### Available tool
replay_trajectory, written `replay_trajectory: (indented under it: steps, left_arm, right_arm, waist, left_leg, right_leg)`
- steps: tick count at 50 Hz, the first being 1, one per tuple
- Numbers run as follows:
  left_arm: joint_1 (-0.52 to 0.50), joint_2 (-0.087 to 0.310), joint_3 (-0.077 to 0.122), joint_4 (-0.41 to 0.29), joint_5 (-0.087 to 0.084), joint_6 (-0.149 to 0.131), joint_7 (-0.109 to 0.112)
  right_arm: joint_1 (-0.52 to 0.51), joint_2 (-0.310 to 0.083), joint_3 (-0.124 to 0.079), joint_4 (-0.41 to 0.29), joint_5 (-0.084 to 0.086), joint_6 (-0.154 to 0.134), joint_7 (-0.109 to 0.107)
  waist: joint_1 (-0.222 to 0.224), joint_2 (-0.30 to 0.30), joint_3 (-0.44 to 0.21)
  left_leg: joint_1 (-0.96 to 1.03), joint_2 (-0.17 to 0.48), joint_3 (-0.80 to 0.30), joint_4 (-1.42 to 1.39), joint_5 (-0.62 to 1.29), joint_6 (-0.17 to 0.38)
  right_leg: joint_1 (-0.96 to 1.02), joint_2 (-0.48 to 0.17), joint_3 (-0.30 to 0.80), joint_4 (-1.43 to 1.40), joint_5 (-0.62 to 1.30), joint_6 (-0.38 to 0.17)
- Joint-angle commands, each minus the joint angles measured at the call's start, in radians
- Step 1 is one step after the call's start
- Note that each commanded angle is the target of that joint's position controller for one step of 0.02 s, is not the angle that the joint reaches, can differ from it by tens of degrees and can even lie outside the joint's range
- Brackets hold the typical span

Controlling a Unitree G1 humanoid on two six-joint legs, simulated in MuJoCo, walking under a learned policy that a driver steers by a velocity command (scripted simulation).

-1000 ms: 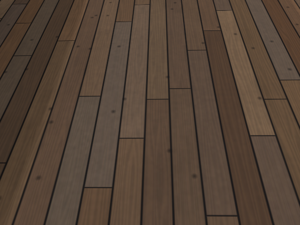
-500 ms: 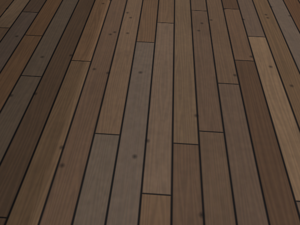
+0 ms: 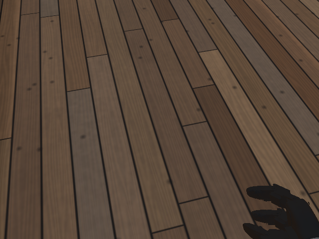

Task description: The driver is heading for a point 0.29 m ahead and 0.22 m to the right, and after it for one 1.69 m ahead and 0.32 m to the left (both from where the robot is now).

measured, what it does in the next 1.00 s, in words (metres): walks ahead: left foot, then right foot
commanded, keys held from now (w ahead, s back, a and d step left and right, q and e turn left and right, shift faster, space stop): w+e+shift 0.20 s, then w+q+shift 0.80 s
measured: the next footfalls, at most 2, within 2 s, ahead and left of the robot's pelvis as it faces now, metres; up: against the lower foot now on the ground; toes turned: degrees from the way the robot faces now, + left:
left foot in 0.10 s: +0.31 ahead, +0.20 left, +0.00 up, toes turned -10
right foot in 0.52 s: +0.61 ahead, -0.13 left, +0.00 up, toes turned -13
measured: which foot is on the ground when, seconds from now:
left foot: up 0.00-0.08, down 0.10-0.52, up 0.54-0.92, down 0.94-1.00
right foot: down 0.00-0.10, up 0.12-0.50, down 0.52-0.94, up 0.96-1.00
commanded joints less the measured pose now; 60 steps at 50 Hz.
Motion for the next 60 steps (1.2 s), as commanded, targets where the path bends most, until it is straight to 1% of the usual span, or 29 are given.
replay_trajectory:
  steps: [1,3,5,6,7,8,10,13,17,20,23,25,26,27,28,29,30,33,37,41,43,45,47,48,49,50,52,55,60]
  left_arm:
    - [-0.035,0.196,0.058,-0.071,-0.006,-0.019,-0.004]
    - [-0.051,0.223,0.066,-0.079,0.002,-0.017,0.003]
    - [-0.166,0.239,0.068,-0.111,0.011,-0.028,-0.001]
    - [-0.217,0.059,0.020,-0.161,0.023,-0.040,0.006]
    - [-0.065,-0.003,-0.011,-0.236,-0.043,-0.036,0.002]
    - [-0.131,0.089,-0.008,-0.187,-0.006,-0.008,0.014]
    - [-0.238,0.114,0.003,-0.195,0.021,0.013,-0.014]
    - [-0.313,0.010,-0.034,-0.247,0.051,0.027,-0.052]
    - [-0.450,0.056,-0.053,-0.335,0.057,0.025,-0.059]
    - [-0.569,0.037,-0.083,-0.365,0.044,0.007,-0.083]
    - [-0.501,0.083,-0.068,-0.334,0.041,0.000,-0.053]
    - [-0.173,0.151,-0.030,-0.229,0.055,-0.008,-0.015]
    - [-0.032,0.235,0.000,-0.201,0.078,-0.011,0.011]
    - [-0.005,0.291,0.016,-0.209,0.099,-0.016,0.021]
    - [-0.039,0.243,0.013,-0.212,0.064,-0.005,0.025]
    - [-0.133,0.170,-0.004,-0.197,0.052,-0.011,0.027]
    - [-0.186,0.119,-0.012,-0.187,0.047,-0.019,0.020]
    - [-0.190,0.039,-0.027,-0.145,0.022,-0.046,0.014]
    - [-0.167,0.004,-0.033,-0.088,0.009,-0.074,0.009]
    - [-0.157,0.071,-0.021,-0.067,0.013,-0.079,0.024]
    - [-0.119,0.136,-0.010,-0.062,0.012,-0.073,0.037]
    - [-0.145,0.214,0.011,-0.084,0.023,-0.038,0.054]
    - [-0.211,0.234,0.020,-0.112,0.038,-0.002,0.048]
    - [-0.238,0.122,-0.003,-0.124,0.041,-0.008,0.023]
    - [-0.116,0.074,-0.028,-0.250,0.024,-0.030,0.019]
    - [-0.208,0.120,-0.036,-0.269,0.038,-0.058,0.023]
    - [-0.270,0.123,-0.041,-0.269,0.044,-0.068,0.024]
    - [-0.254,0.093,-0.056,-0.263,0.077,-0.002,0.021]
    - [-0.509,0.028,-0.087,-0.371,0.038,0.008,-0.007]
  right_arm:
    - [-0.047,-0.101,-0.031,-0.057,0.018,-0.007,-0.006]
    - [0.071,-0.168,-0.062,-0.023,0.014,-0.016,-0.022]
    - [0.470,-0.274,-0.117,0.070,0.007,-0.028,-0.052]
    - [0.686,-0.338,-0.139,0.118,-0.024,-0.032,-0.067]
    - [0.525,-0.415,-0.155,0.091,-0.048,-0.025,-0.056]
    - [0.369,-0.283,-0.145,0.053,-0.038,-0.016,-0.046]
    - [0.322,-0.169,-0.118,0.079,-0.030,-0.010,-0.036]
    - [0.464,-0.073,-0.090,0.213,-0.011,-0.041,-0.019]
    - [0.462,-0.153,-0.106,0.248,0.013,-0.066,-0.009]
    - [0.486,-0.192,-0.113,0.265,0.027,-0.060,-0.004]
    - [0.528,-0.276,-0.130,0.297,0.027,-0.057,0.000]
    - [0.518,-0.300,-0.134,0.303,0.033,-0.046,-0.008]
    - [0.527,-0.218,-0.115,0.278,0.031,-0.046,-0.004]
    - [0.645,-0.046,-0.084,0.241,0.056,-0.042,-0.005]
    - [0.526,-0.146,-0.106,0.220,0.055,-0.029,-0.009]
    - [0.431,-0.165,-0.116,0.202,0.046,-0.021,-0.006]
    - [0.422,-0.140,-0.112,0.211,0.041,-0.015,0.003]
    - [0.448,-0.081,-0.111,0.232,0.016,0.038,0.022]
    - [0.247,-0.049,-0.100,0.142,0.006,0.059,0.045]
    - [0.099,-0.064,-0.081,0.080,0.013,0.049,0.076]
    - [0.114,-0.097,-0.085,0.088,0.014,0.047,0.078]
    - [0.304,-0.158,-0.105,0.136,0.017,0.048,0.065]
    - [0.668,-0.250,-0.158,0.247,0.017,0.049,0.029]
    - [0.589,-0.307,-0.186,0.248,0.042,0.063,0.005]
    - [0.493,-0.439,-0.205,0.192,0.001,0.076,0.005]
    - [0.487,-0.398,-0.208,0.154,0.010,0.077,-0.004]
    - [0.441,-0.289,-0.181,0.192,0.017,0.057,-0.018]
    - [0.384,-0.236,-0.155,0.185,0.027,0.011,-0.023]
    - [0.405,-0.251,-0.169,0.174,0.034,-0.012,-0.008]
  waist:
    - [-0.017,-0.041,0.031]
    - [-0.073,-0.058,-0.066]
    - [-0.311,-0.039,-0.266]
    - [-0.355,0.188,-0.367]
    - [-0.174,0.518,-0.446]
    - [-0.173,0.256,-0.269]
    - [-0.167,0.057,-0.101]
    - [-0.147,0.090,-0.024]
    - [-0.096,0.070,0.068]
    - [-0.117,0.056,0.106]
    - [-0.070,0.074,0.029]
    - [0.096,0.083,-0.156]
    - [0.128,-0.009,-0.273]
    - [0.021,-0.228,-0.448]
    - [0.051,-0.132,-0.381]
    - [0.002,-0.081,-0.156]
    - [-0.041,-0.066,-0.071]
    - [-0.129,-0.096,0.013]
    - [-0.146,-0.083,0.102]
    - [-0.150,-0.025,0.129]
    - [-0.171,-0.036,0.078]
    - [-0.284,-0.097,-0.045]
    - [-0.437,-0.055,-0.199]
    - [-0.359,0.178,-0.092]
    - [-0.195,0.333,-0.254]
    - [-0.255,0.100,-0.292]
    - [-0.155,-0.100,-0.033]
    - [-0.068,-0.097,0.041]
    - [-0.150,-0.013,0.080]
  left_leg:
    - [0.311,-0.112,0.127,-0.174,0.110,0.018]
    - [0.457,-0.163,0.112,-0.223,-0.003,0.036]
    - [0.893,-0.092,0.071,-0.162,-0.182,0.063]
    - [1.096,0.166,-0.199,-0.195,-0.547,0.054]
    - [1.140,0.374,-0.844,-0.503,-0.769,0.155]
    - [0.982,0.309,-0.743,-0.525,-0.950,0.182]
    - [0.764,0.207,-0.348,-0.485,-0.547,0.160]
    - [0.632,0.090,-0.132,-0.509,-0.258,0.149]
    - [0.581,0.091,-0.042,-0.615,-0.100,0.219]
    - [0.415,0.049,0.037,-0.744,0.090,0.219]
    - [0.562,0.069,0.079,-0.570,0.601,0.213]
    - [0.483,0.018,0.105,-0.105,0.641,0.185]
    - [0.281,-0.055,0.123,0.230,0.248,0.178]
    - [0.019,-0.142,0.065,0.603,-0.472,0.174]
    - [-0.063,-0.134,0.042,0.680,-0.374,0.188]
    - [-0.109,-0.088,0.046,0.632,-0.260,0.187]
    - [-0.083,-0.056,0.052,0.585,-0.215,0.178]
    - [-0.006,-0.012,0.054,0.541,-0.209,0.148]
    - [-0.093,-0.007,0.118,0.439,-0.049,0.142]
    - [0.075,-0.077,0.257,0.089,0.137,0.194]
    - [0.198,-0.161,0.328,0.020,0.140,0.226]
    - [0.399,-0.227,0.327,0.012,0.015,0.261]
    - [0.823,-0.252,0.219,-0.046,-0.133,0.320]
    - [0.884,-0.166,0.042,-0.114,-0.174,0.356]
    - [1.162,0.072,-0.538,-0.254,-0.185,0.578]
    - [1.139,0.117,-0.712,-0.447,-0.406,0.579]
    - [0.779,0.064,-0.580,-0.521,-0.364,0.471]
    - [0.440,-0.063,-0.363,-0.528,-0.166,0.440]
    - [0.293,-0.178,-0.236,-0.568,-0.025,0.360]
  right_leg:
    - [-0.224,-0.178,0.206,-0.107,0.505,-0.076]
    - [-0.118,-0.184,0.218,0.074,0.739,-0.027]
    - [-0.282,-0.132,0.172,0.540,0.697,0.017]
    - [-0.486,-0.070,0.098,0.901,-0.037,0.006]
    - [-0.743,-0.032,0.007,1.103,-0.170,0.032]
    - [-0.822,-0.140,-0.030,1.143,-0.029,0.025]
    - [-0.781,-0.216,-0.074,1.042,0.085,0.047]
    - [-0.744,-0.228,-0.022,0.962,0.094,0.049]
    - [-0.820,-0.216,-0.046,0.689,0.168,0.077]
    - [-0.495,-0.216,-0.218,0.380,0.314,0.086]
    - [-0.307,-0.157,-0.220,0.294,0.231,0.067]
    - [0.091,-0.146,-0.186,0.220,0.180,0.056]
    - [0.320,-0.359,0.023,0.198,-0.090,0.049]
    - [0.521,-0.660,0.495,0.090,-0.358,-0.023]
    - [0.369,-0.644,0.616,-0.086,-0.455,-0.017]
    - [0.202,-0.578,0.418,-0.093,-0.317,-0.004]
    - [0.086,-0.533,0.283,-0.106,-0.131,0.003]
    - [-0.087,-0.469,0.023,-0.170,0.092,0.043]
    - [-0.124,-0.400,-0.256,-0.230,0.407,0.079]
    - [-0.123,-0.351,-0.435,-0.267,0.679,0.117]
    - [-0.022,-0.375,-0.452,-0.159,1.121,0.137]
    - [0.045,-0.415,-0.437,0.123,1.423,0.145]
    - [-0.142,-0.404,-0.397,0.709,1.193,0.122]
    - [-0.427,-0.196,-0.381,1.119,0.146,0.149]
    - [-0.824,-0.114,-0.203,1.411,-0.169,0.198]
    - [-0.904,-0.167,-0.064,1.364,-0.082,0.179]
    - [-0.823,-0.259,-0.060,1.114,0.000,0.175]
    - [-0.635,-0.316,-0.071,0.914,-0.044,0.222]
    - [-0.481,-0.285,-0.152,0.420,0.336,0.235]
